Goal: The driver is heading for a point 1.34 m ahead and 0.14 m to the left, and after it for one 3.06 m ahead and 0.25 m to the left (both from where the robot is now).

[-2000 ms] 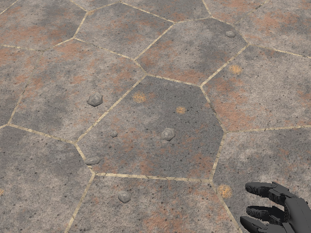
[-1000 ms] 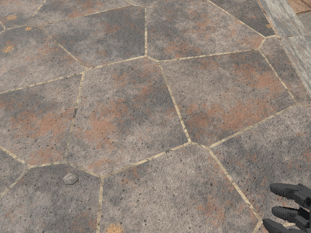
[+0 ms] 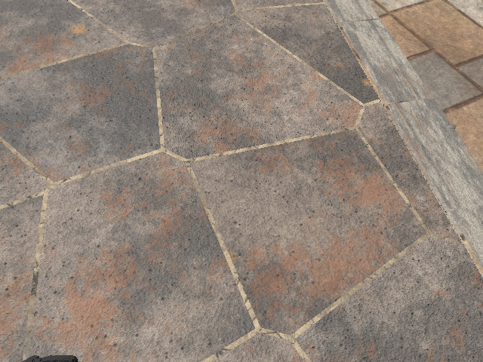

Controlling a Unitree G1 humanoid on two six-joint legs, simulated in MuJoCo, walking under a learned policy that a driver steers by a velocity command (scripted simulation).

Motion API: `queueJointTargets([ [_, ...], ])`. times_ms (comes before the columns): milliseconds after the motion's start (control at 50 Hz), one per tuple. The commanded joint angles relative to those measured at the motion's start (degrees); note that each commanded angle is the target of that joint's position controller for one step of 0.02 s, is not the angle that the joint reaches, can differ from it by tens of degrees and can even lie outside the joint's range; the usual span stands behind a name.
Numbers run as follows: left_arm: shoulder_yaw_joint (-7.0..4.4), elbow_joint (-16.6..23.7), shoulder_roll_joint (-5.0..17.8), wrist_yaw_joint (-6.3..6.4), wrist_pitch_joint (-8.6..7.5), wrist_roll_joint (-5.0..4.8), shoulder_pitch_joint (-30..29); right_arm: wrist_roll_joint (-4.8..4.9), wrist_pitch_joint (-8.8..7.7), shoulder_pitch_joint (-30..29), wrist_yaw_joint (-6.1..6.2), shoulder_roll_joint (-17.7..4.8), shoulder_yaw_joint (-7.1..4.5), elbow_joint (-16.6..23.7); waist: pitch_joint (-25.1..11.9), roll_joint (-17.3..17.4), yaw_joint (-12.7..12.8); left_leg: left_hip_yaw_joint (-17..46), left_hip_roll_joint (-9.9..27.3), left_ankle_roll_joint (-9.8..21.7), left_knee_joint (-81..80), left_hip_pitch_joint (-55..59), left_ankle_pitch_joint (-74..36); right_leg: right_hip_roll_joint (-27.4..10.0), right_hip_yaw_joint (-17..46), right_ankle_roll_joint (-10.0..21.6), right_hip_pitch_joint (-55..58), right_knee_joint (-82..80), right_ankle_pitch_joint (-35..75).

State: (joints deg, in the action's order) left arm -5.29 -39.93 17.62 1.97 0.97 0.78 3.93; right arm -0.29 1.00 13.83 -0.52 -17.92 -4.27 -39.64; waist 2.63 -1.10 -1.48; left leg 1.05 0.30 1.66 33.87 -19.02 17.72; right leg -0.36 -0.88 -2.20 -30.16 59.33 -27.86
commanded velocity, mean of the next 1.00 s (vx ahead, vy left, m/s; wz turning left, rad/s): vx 0.01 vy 0.00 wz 0.45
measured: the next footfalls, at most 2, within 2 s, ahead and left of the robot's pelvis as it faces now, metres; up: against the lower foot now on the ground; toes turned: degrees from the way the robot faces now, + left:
right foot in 0.36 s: +0.15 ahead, -0.10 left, +0.00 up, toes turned +27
left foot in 0.72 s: +0.01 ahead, +0.12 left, +0.00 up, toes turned +21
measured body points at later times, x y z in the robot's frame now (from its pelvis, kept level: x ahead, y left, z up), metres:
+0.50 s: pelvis +0.05 -0.02 +0.01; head +0.09 -0.02 +0.45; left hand +0.08 +0.30 -0.08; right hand +0.34 -0.21 -0.08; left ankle -0.05 +0.09 -0.65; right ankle +0.11 -0.12 -0.73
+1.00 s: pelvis +0.05 +0.02 +0.00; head +0.05 +0.03 +0.45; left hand +0.04 +0.31 -0.12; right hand +0.28 -0.14 -0.10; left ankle -0.03 +0.11 -0.73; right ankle +0.12 -0.12 -0.73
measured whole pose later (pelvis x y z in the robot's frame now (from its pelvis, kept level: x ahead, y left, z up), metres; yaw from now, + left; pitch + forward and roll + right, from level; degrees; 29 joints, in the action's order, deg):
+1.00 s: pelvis +0.05 +0.02 +0.00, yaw +25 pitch -1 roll -1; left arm -1.9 -48.2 14.9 0.9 -0.1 0.6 10.1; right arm -1.0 -0.2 12.5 0.3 -13.0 -0.8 -39.0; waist 1.3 0.1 1.1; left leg 3.3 -1.7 1.0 30.3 -10.4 19.2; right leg -1.3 3.1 -2.9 -13.0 28.8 -15.2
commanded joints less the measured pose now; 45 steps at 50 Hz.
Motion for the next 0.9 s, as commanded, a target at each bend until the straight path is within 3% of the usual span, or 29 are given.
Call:
queueJointTargets([
  [20, -1.38, 5.19, 5.18, 0.86, -1.30, 0.19, -3.28, 1.93, -1.06, -3.11, 1.49, -10.33, -3.03, 5.72, -8.39, 7.58, 1.71, 19.73, 13.36, 10.65, -11.29, 15.79, -37.40, 0.47, 6.43, -0.31, -12.95, 5.94, 3.77],
  [80, -0.73, 4.68, 3.31, 0.40, -1.86, -0.38, -2.94, 1.53, -0.02, -2.26, 2.77, -10.07, -3.09, 6.57, -10.81, 7.45, 1.71, 19.34, 10.68, 9.71, -10.22, 16.84, -38.54, 2.95, 6.65, -1.35, -10.07, 0.59, 8.59],
  [140, -0.21, 4.59, 2.49, -0.03, -2.25, -0.81, -4.71, 1.86, 0.66, -1.65, 3.50, -11.12, -3.62, 7.26, -10.68, 8.50, 0.93, 21.91, 9.28, 9.05, -9.27, 17.04, -34.58, 4.62, 7.66, -2.32, -7.98, -8.97, 10.62],
  [260, -0.67, 3.92, 4.17, -1.32, -3.14, -1.15, -4.94, 1.80, 1.70, -3.88, 3.16, -11.67, -4.08, 9.79, -9.56, 11.99, 0.32, 29.46, 7.20, 8.26, -7.87, 12.60, -29.98, 6.38, 9.16, -2.03, 0.47, -20.71, 11.05],
  [300, -1.06, 3.03, 5.36, -1.79, -3.56, -1.17, -2.37, 1.76, 1.80, -5.48, 3.03, -11.08, -3.79, 10.53, -10.62, 13.22, 0.71, 29.95, 6.81, 7.43, -6.09, 13.05, -30.19, 5.22, 8.62, -1.09, 4.68, -25.59, 11.75],
  [340, -1.41, 2.00, 5.56, -2.24, -3.95, -0.98, 0.37, 2.02, 1.88, -7.00, 2.93, -9.80, -3.06, 10.94, -10.50, 12.58, 2.11, 28.98, 4.29, 5.57, -3.71, 9.90, -25.07, 3.78, 6.67, 0.52, 13.79, -36.36, 21.25],
  [360, -1.70, 2.10, 6.65, -2.16, -3.89, -0.49, 0.68, 1.47, 1.78, -5.11, 2.84, -7.85, -2.35, 10.81, -11.19, 9.50, 1.19, 27.33, 1.91, 3.88, -0.80, 6.27, -15.47, -1.10, 10.16, 2.51, 20.21, -38.34, 26.92],
  [380, -1.82, 3.59, 9.35, -1.89, -3.44, 0.38, -0.80, 0.02, 1.61, -0.79, 2.52, -4.42, -1.17, 10.20, -12.15, -3.95, -1.48, 19.47, -5.07, 1.13, 10.56, 0.05, 7.18, -12.28, 21.90, 7.48, 25.88, -39.55, 38.86],
  [400, -2.18, 2.29, 11.10, -1.98, -3.18, 1.98, 1.63, 0.38, 1.07, -0.96, 2.55, -7.00, -1.83, 12.01, -8.96, -15.64, -1.99, 12.93, -9.95, -2.47, 22.46, -10.73, 24.47, -21.47, 36.31, 18.82, 25.26, -41.12, 46.08],
  [420, -1.68, 3.03, 8.92, -1.99, -3.44, 0.77, 0.89, 0.13, 0.60, 0.22, 2.59, -11.46, -3.00, 10.51, -8.28, -10.66, -1.33, 12.38, -5.96, -4.48, 32.50, -13.30, 21.44, -22.87, 36.42, 21.62, 23.97, -41.01, 41.44],
  [440, -0.92, 3.35, 6.16, -1.68, -3.30, 0.07, 0.01, 0.54, 0.72, -1.89, 2.49, -12.91, -3.58, 9.20, -7.15, -6.17, -0.32, 11.80, -4.86, -5.28, 35.62, -12.76, 16.75, -18.57, 28.53, 18.87, 22.34, -39.78, 37.46],
  [460, -0.46, 3.34, 5.39, -1.45, -2.90, -0.43, -0.53, 0.63, 1.18, -2.57, 2.60, -11.13, -3.26, 8.32, -6.60, -3.90, -0.29, 11.09, -4.60, -6.02, 36.14, -12.27, 13.98, -14.58, 23.52, 15.99, 21.63, -39.40, 33.62],
  [480, -0.16, 3.07, 5.29, -1.23, -2.60, -1.00, -0.53, 0.59, 1.41, -3.32, 2.62, -9.55, -2.69, 8.54, -5.86, -3.94, 0.42, 10.69, -4.48, -6.65, 36.27, -12.59, 12.00, -13.39, 21.59, 15.38, 21.47, -39.45, 33.77],
  [520, 0.20, 2.02, 5.33, -0.78, -1.95, -0.63, 0.92, 0.99, 1.20, -4.32, 2.10, -5.90, -1.28, 8.85, -6.03, -5.63, 0.91, 7.46, -4.24, -7.11, 31.06, -10.33, 9.86, -10.16, 16.39, 14.68, 21.56, -39.71, 36.03],
  [600, 0.02, 1.13, 6.47, -0.75, -0.97, -0.48, 2.41, 0.82, 0.71, -6.05, 1.73, -2.76, 0.44, 8.88, -8.12, -10.17, 2.61, 2.16, -1.27, -7.06, 11.11, -1.98, 10.22, -9.66, 13.38, 14.94, 23.29, -38.78, 37.46],
  [640, -0.10, 0.61, 7.46, -0.93, -0.59, -0.83, 3.91, 1.17, 0.69, -5.15, 1.71, -3.80, 0.13, 7.83, -8.51, -10.69, 3.23, 0.84, -1.34, -6.61, 2.89, 1.78, 5.81, -10.62, 14.46, 15.23, 23.55, -37.85, 37.25],
  [680, 0.54, 0.07, 6.49, -1.06, -0.51, -1.64, 3.92, 0.85, 0.60, -1.97, 1.54, -3.14, 0.13, 5.76, -7.91, -9.20, 1.15, -0.57, -2.17, -4.64, -11.98, 9.24, -5.29, -9.70, 13.47, 13.21, 20.84, -35.92, 35.60],
  [700, 0.95, -0.77, 5.56, -1.16, -0.96, -1.77, 6.21, 0.29, 0.55, -2.13, 1.59, -4.04, 0.13, 5.85, -7.87, -7.48, 1.56, 1.72, -0.85, -2.93, -15.30, 13.88, -10.21, -8.81, 13.07, 10.31, 17.81, -35.59, 31.93],
  [720, 1.57, -0.78, 4.19, -1.52, -1.75, -0.55, 7.28, -0.43, 0.63, -1.75, 2.01, -6.99, -0.23, 6.68, -9.39, -1.28, 2.54, 8.24, 5.58, -0.61, -13.50, 19.18, -19.69, -6.67, 10.36, 6.27, 13.31, -31.90, 25.12],
  [740, 2.43, -0.60, 1.00, -1.84, -2.61, 0.34, 8.57, -1.39, 0.71, -4.32, 1.97, -8.69, -0.43, 6.48, -8.69, 9.90, 5.48, 11.88, 9.91, 3.67, -11.19, 14.33, -20.37, -1.37, 4.42, 2.55, 12.53, -31.63, 13.44],
  [760, 2.42, -0.76, 2.41, -1.75, -2.73, 0.90, 5.74, -1.46, 0.24, -5.90, 1.32, -4.26, 0.55, 7.01, -7.60, 9.13, 3.61, 12.25, 9.64, 5.36, -12.39, 8.61, -12.41, -1.87, 4.18, 0.34, 17.06, -32.56, 13.34],
  [780, 2.20, -1.05, 3.12, -1.79, -2.68, 0.84, 4.04, -1.63, -0.27, -5.85, 0.93, -2.36, 1.11, 6.47, -6.05, 7.76, 2.93, 10.64, 7.07, 3.82, -12.50, 7.56, -6.57, -1.51, 4.15, -0.41, 17.97, -32.75, 16.75],
  [820, 2.01, -1.83, 3.62, -1.41, -2.26, 0.37, 3.74, -1.43, -1.16, -4.08, 0.77, -3.59, 0.92, 5.53, -3.80, 7.56, 2.11, 9.16, 4.86, 1.64, -12.26, 5.93, -6.12, -1.34, 4.20, -0.02, 18.20, -31.69, 20.21],
  [900, 2.08, -3.69, 3.29, -1.10, -1.99, -0.08, 5.14, -0.83, -1.96, -1.96, 1.02, -2.69, 1.38, 4.61, -2.86, 5.77, 2.30, 8.33, 4.07, 1.06, -10.95, 5.34, -10.75, -1.78, 4.62, 0.42, 19.24, -31.89, 22.74],
])
Over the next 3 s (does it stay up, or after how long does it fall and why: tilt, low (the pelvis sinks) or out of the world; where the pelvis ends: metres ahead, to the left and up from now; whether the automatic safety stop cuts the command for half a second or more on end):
stays up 0.77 0.26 -0.03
